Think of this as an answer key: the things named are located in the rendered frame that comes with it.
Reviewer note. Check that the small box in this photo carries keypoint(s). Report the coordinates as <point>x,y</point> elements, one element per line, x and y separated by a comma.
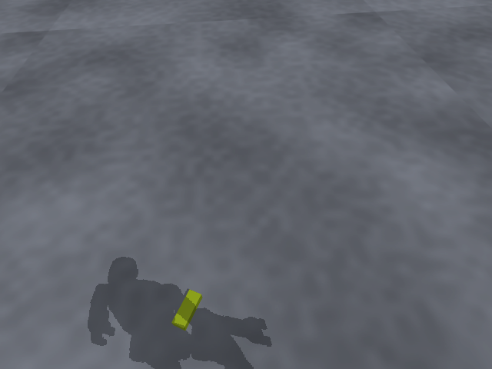
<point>187,310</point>

